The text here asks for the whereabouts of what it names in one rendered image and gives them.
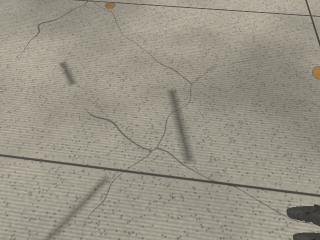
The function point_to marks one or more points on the robot right hand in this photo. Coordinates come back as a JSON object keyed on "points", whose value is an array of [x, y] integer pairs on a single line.
{"points": [[307, 214]]}

